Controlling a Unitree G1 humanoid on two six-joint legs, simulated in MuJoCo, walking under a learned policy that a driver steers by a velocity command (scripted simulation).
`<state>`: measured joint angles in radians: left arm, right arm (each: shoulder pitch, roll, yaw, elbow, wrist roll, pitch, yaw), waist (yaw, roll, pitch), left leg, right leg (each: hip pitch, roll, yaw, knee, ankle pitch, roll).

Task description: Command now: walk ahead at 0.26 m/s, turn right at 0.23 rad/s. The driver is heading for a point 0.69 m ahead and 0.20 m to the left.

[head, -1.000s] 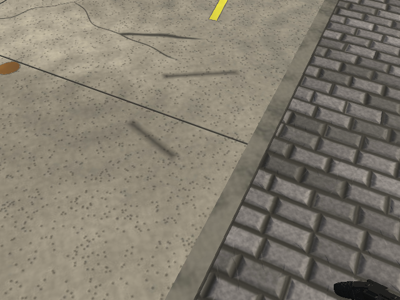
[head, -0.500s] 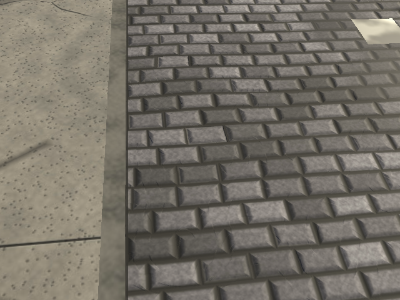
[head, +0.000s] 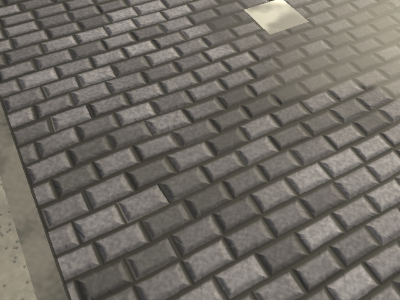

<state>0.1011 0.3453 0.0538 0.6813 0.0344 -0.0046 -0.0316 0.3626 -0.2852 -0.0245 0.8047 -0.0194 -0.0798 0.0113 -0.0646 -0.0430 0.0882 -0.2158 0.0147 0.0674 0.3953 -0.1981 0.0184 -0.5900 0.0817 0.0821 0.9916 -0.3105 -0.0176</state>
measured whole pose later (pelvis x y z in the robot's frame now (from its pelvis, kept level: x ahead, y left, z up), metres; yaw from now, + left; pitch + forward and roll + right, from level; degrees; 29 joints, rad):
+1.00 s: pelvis +0.32 -0.01 -0.01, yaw +9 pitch +2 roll -1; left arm 0.44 0.24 0.04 0.90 0.03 -0.11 0.01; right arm 0.15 -0.28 -0.06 0.81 -0.02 0.00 0.08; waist 0.04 0.04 -0.03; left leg -0.79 0.08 0.02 1.10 -0.06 0.07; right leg 0.09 0.02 -0.22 0.20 -0.32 -0.01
